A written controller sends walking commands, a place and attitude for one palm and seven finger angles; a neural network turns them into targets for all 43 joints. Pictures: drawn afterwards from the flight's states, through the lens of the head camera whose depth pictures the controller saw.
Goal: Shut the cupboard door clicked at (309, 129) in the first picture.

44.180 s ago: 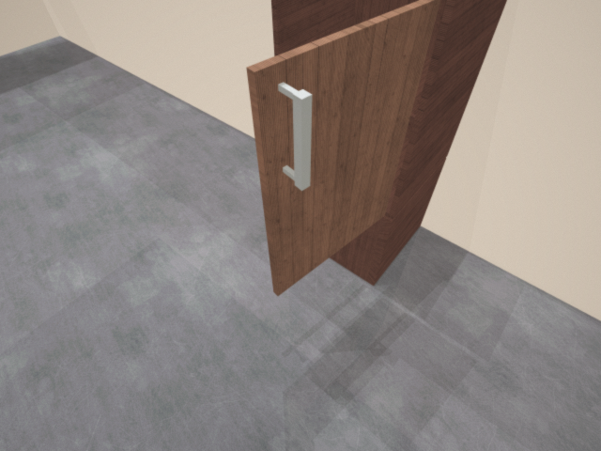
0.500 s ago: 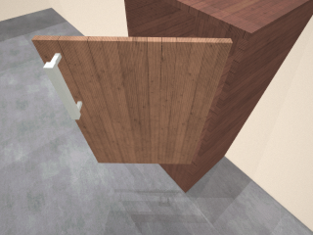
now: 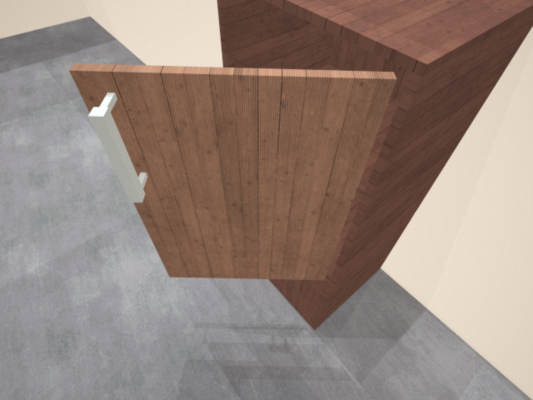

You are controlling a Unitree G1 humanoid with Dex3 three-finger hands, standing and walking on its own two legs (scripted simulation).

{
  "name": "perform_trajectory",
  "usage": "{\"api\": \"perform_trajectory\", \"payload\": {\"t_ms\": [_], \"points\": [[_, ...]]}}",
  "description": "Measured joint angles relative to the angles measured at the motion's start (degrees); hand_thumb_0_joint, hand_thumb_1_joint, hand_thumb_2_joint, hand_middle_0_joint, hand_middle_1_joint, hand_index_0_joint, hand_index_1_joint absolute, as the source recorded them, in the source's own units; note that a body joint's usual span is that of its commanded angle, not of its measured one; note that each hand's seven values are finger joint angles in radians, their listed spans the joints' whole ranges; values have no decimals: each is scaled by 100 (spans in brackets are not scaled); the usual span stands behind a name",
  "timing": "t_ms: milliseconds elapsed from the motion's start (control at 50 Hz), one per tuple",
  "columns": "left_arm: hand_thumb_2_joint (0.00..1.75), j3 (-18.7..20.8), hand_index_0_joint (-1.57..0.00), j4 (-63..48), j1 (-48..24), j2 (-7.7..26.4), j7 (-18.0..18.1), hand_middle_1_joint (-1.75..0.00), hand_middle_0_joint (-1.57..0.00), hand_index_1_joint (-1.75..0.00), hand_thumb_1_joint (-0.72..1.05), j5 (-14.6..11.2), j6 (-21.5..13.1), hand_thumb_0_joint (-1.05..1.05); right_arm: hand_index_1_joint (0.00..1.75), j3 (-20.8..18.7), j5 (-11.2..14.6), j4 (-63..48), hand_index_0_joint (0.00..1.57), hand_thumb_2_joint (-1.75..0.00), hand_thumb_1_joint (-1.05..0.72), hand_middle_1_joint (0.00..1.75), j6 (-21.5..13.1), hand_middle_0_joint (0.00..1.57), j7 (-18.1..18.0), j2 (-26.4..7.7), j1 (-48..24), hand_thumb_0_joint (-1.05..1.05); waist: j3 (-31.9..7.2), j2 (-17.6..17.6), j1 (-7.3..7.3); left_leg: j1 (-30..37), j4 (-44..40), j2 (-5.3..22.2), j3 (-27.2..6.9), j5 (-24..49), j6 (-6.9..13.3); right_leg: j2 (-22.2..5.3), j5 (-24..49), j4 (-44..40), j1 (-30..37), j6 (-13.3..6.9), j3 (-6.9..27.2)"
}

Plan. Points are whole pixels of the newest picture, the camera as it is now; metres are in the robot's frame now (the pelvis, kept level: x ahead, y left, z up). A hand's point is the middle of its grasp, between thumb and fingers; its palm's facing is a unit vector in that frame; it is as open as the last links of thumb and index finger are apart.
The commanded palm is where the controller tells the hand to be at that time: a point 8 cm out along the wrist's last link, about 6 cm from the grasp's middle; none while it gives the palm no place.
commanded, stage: look again from close up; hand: left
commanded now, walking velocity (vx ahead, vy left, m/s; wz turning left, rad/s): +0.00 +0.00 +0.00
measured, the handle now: (124, 152) +0.42 +0.24 +0.14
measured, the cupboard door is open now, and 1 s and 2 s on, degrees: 49 49 49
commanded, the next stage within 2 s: raise the hand and make a fist in 0.26 s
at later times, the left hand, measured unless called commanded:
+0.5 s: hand (117, 399) +0.13 +0.22 -0.05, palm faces +0.29 -0.94 -0.20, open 7.3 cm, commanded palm +0.07 +0.25 -0.05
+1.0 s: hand out of the picture +0.12 +0.19 +0.03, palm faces -0.03 -1.00 -0.06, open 5.1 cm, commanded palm +0.09 +0.25 +0.02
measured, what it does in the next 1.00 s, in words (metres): lowers itself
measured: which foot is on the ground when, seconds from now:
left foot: down 0.00-1.00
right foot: down 0.00-1.00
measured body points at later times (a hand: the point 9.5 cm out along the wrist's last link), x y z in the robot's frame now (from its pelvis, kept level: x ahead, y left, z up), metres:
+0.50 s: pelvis -0.03 +0.00 -0.01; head -0.03 +0.00 +0.44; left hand +0.11 +0.27 -0.04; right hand +0.06 -0.24 -0.13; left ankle -0.01 +0.16 -0.73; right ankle -0.05 -0.16 -0.73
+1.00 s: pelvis -0.08 -0.01 -0.08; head -0.06 +0.00 +0.37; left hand +0.11 +0.24 +0.04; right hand +0.14 -0.21 -0.13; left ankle -0.01 +0.16 -0.73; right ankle -0.05 -0.16 -0.73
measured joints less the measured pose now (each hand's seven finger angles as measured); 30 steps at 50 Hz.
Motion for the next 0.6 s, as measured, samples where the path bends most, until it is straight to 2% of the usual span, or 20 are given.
{"api": "perform_trajectory", "payload": {"t_ms": [380,400,420,460,480,520,560,600], "points": [[90,-71,-20,207,91,-152,15,-30,-20,-30,91,1,-36,0,30,34,33,140,20,-90,-91,30,-22,20,34,47,154,0,19,52,4,-84,-219,2,-91,320,20,8,335,-325,6,29,-90],[90,311,-20,-798,370,-211,-60,-30,-20,-30,91,-117,430,0,30,43,51,-40,20,-90,-91,30,-187,20,-39,51,230,0,115,54,-4,-139,-66,23,-115,267,17,32,318,-212,-26,16,-113],[90,424,-20,-1929,724,-189,-1,-30,-20,-30,91,-295,504,1,30,77,150,-286,20,-90,-90,30,-510,20,-195,67,399,0,123,12,39,-220,75,14,-111,209,14,17,251,93,-196,-25,-158],[90,407,-21,-3670,1296,-107,229,-31,-21,-30,91,-620,61,1,30,91,262,-592,20,-90,-90,30,-1165,20,-361,75,690,1,-94,-23,97,-334,243,-29,-123,126,-1,-77,76,401,-353,-94,-346],[90,400,-21,-4322,1426,-106,300,-31,-21,-31,91,-730,-49,1,30,54,303,-745,20,-90,-90,30,-1388,20,-351,62,777,1,-247,8,85,-412,330,-45,-151,92,-2,-114,-2,398,-363,-62,-423],[90,463,-22,-5119,1349,-173,273,-33,-22,-32,91,-841,-432,1,30,-27,300,-1065,20,-90,-90,30,-1704,20,-326,4,771,1,-486,161,-26,-658,571,-46,-265,29,2,-114,-61,543,-516,-13,-534],[90,617,-24,-5365,1074,-237,27,-35,-24,-34,91,-927,-1091,1,30,-90,272,-1386,20,-90,-90,30,-1881,20,-276,-22,572,1,-639,254,-140,-1004,843,-48,-336,-9,-7,-107,-113,851,-856,-37,-573],[90,786,-26,-5289,850,-261,-452,-38,-26,-37,91,-1118,-1889,1,30,-137,214,-1711,20,-90,-90,30,-1975,20,-194,-3,321,1,-792,235,-168,-1492,1196,-29,-328,-71,-28,-85,-218,1307,-1408,-72,-520]]}}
